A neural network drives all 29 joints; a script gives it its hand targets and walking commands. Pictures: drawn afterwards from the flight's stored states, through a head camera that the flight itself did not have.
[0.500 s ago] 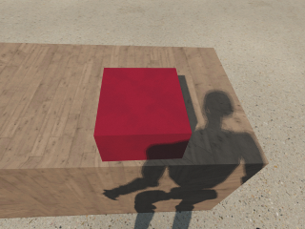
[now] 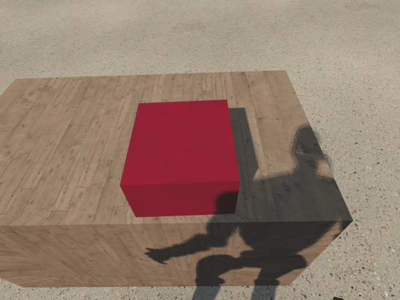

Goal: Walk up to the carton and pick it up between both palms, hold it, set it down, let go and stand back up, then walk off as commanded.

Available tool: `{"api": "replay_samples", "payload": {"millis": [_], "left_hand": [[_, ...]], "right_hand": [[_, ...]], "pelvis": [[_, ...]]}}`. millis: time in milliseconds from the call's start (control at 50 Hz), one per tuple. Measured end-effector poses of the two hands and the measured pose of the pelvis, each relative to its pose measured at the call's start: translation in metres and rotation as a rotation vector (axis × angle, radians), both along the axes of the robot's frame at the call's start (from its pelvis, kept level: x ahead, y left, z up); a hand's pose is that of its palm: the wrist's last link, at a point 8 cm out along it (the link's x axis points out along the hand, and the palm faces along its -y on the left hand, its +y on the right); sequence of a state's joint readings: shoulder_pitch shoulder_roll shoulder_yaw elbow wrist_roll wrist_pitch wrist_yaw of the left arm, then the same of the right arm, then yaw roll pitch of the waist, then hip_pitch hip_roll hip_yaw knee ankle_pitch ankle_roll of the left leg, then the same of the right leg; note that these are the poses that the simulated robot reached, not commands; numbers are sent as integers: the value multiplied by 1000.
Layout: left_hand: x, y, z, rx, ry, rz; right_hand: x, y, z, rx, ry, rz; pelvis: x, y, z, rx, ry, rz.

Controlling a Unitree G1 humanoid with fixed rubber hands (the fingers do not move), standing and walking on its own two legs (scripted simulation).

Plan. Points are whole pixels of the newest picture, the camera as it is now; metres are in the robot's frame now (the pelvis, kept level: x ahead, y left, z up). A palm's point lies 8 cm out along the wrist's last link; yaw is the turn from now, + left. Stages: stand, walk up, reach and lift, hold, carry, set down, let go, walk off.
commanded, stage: walk up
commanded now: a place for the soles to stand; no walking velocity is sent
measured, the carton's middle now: (183, 155) +0.51 +0.05 -0.04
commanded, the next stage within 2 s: reach and lift in 1.66 s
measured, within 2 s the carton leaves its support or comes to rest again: neither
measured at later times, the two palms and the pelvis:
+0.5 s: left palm out of the picture +0.06 +0.32 -0.12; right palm out of the picture +0.08 -0.26 -0.12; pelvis +0.01 +0.02 +0.01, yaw +0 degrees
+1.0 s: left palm out of the picture +0.06 +0.35 -0.12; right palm out of the picture +0.09 -0.23 -0.11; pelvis +0.01 +0.05 +0.00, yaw +0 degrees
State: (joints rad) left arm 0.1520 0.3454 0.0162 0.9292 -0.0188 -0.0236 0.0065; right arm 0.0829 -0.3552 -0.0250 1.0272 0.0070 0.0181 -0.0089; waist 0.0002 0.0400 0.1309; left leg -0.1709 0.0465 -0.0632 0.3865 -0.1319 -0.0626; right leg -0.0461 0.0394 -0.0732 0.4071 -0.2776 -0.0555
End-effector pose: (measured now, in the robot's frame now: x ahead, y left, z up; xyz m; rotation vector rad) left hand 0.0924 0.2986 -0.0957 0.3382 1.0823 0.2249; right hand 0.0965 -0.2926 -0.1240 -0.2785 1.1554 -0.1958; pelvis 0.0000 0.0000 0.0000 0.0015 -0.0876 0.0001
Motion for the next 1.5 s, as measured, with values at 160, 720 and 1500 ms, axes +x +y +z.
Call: {"api": "replay_samples", "payload": {"millis": [160,720,1500], "left_hand": [[-9,0,-13,-43,49,37],[-41,39,-20,-31,121,89],[-27,67,-20,-12,115,43]], "right_hand": [[-22,9,3,-7,68,-29],[-4,50,8,0,40,-27],[-8,70,10,-3,34,-43]], "pelvis": [[3,5,3,-3,10,1],[8,39,6,-6,26,3],[12,65,3,0,28,-3]]}}
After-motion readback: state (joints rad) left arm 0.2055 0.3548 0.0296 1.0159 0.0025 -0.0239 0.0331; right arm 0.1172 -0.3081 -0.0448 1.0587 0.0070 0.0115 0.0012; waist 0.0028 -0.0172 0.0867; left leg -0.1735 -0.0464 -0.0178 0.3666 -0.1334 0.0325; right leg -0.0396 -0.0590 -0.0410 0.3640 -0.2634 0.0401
